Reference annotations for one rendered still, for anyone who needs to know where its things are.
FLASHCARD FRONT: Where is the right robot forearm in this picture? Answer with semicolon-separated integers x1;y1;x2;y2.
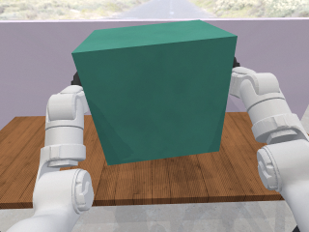
228;67;309;145

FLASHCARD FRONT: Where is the left robot forearm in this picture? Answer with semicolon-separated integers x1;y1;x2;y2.
32;85;89;212

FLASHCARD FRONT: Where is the table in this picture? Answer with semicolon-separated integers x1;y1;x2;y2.
0;111;309;232

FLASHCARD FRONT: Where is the robot left hand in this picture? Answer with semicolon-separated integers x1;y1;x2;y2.
70;72;82;87

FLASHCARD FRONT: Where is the robot right hand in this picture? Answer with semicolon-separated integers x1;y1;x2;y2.
232;57;240;69

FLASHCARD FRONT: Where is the carton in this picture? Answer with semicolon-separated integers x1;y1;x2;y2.
71;19;238;165

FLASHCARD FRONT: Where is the right robot upper arm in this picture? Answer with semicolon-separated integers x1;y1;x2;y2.
257;139;309;232

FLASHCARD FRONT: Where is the left robot upper arm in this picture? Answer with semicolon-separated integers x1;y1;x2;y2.
6;168;95;232

